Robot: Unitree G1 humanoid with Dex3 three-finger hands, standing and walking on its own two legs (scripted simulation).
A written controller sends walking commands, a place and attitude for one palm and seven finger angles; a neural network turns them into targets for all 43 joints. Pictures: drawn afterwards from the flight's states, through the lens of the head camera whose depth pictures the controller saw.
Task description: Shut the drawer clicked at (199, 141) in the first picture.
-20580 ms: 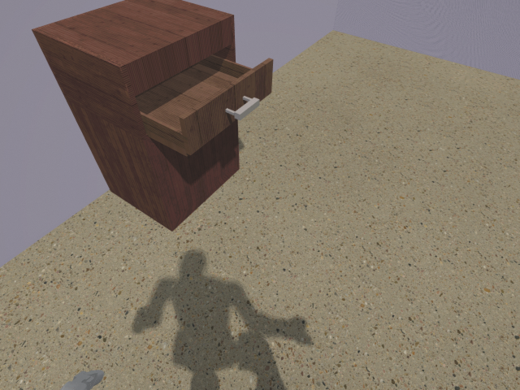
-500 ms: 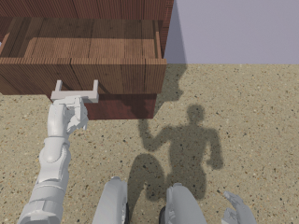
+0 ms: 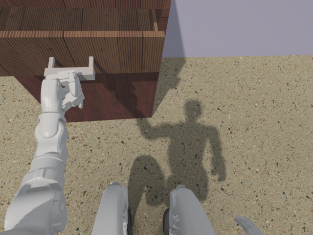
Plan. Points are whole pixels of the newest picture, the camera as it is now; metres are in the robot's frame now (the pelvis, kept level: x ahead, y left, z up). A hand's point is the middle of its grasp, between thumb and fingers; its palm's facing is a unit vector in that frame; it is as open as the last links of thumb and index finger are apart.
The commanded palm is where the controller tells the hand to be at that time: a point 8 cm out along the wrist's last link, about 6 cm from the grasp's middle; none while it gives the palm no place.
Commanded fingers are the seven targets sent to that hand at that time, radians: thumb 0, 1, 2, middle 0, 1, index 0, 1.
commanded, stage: push the drawer shut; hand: left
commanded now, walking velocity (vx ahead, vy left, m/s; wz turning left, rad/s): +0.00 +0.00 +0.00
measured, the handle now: (71, 67) +0.53 +0.22 +0.02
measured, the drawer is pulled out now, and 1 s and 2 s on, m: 0.10 0.00 0.00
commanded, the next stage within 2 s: pull the fist back off the drawer in 1.20 s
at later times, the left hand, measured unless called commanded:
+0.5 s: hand (81, 73) +0.51 +0.19 +0.02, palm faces +0.10 -0.99 -0.04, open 3.1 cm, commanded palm +0.50 +0.22 +0.03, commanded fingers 0.00 0.90 0.90 -1.40 -1.60 -1.40 -1.60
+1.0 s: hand (79, 61) +0.55 +0.21 +0.02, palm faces +0.10 -0.99 -0.04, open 2.9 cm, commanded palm +0.56 +0.22 +0.03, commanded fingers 0.00 0.90 0.90 -1.40 -1.60 -1.40 -1.60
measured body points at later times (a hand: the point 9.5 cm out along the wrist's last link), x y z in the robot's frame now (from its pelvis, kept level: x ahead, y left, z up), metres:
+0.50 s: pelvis +0.00 +0.00 -0.01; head +0.17 +0.03 +0.41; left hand +0.50 +0.25 +0.03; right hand +0.05 -0.27 -0.12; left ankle +0.06 +0.10 -0.58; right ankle +0.03 -0.12 -0.58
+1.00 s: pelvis -0.01 +0.00 -0.02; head +0.19 +0.04 +0.38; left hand +0.54 +0.26 +0.02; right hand +0.00 -0.27 -0.13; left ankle +0.06 +0.10 -0.58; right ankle +0.03 -0.12 -0.58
